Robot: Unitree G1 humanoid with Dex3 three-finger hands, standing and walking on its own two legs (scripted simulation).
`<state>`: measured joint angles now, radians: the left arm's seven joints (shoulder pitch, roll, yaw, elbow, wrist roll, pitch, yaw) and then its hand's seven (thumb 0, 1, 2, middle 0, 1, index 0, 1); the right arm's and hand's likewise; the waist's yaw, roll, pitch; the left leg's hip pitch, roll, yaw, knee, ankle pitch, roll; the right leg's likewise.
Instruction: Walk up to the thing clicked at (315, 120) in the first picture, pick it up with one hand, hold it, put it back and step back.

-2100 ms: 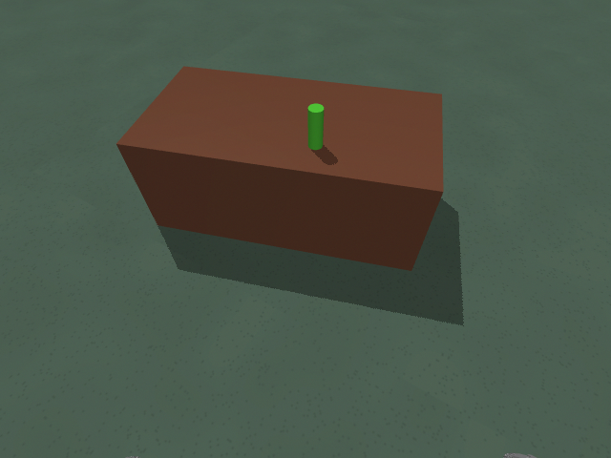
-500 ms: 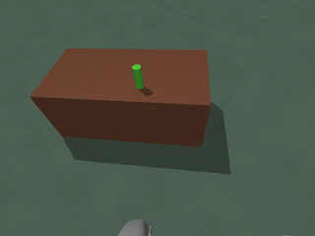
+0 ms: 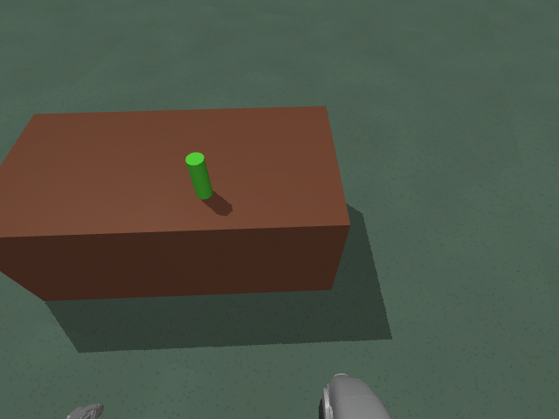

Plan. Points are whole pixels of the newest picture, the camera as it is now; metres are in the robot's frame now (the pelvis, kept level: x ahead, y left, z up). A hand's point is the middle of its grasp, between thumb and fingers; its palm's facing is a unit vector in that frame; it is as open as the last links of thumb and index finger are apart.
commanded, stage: walk up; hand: left
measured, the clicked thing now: (200, 176) +0.75 +0.22 -0.25
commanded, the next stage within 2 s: stand in 1.98 s
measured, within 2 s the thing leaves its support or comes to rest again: neither
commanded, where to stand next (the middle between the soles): +0.30 +0.02 m, yaw -1 degrees
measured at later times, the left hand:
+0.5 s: hand (108, 375) +0.21 +0.30 -0.15, palm faces -0.05 -0.92 -0.39, open 7.4 cm
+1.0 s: hand (138, 309) +0.32 +0.28 -0.15, palm faces -0.07 -0.93 -0.36, open 7.3 cm
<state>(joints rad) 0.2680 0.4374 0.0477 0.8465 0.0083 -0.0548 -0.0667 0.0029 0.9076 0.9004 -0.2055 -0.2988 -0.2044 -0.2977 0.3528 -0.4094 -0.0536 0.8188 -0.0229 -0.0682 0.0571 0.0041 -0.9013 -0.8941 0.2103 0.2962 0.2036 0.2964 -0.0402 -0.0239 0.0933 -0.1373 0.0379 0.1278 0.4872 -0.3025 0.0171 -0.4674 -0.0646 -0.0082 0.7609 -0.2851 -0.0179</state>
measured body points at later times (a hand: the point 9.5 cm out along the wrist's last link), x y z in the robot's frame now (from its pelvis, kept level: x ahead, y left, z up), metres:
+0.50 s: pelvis +0.17 +0.02 -0.02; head +0.19 +0.03 +0.43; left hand +0.21 +0.35 -0.13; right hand +0.25 -0.30 -0.12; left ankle +0.26 +0.16 -0.74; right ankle +0.14 -0.12 -0.73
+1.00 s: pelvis +0.23 +0.02 -0.01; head +0.25 +0.01 +0.44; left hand +0.33 +0.32 -0.13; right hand +0.30 -0.28 -0.14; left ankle +0.26 +0.15 -0.74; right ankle +0.24 -0.10 -0.74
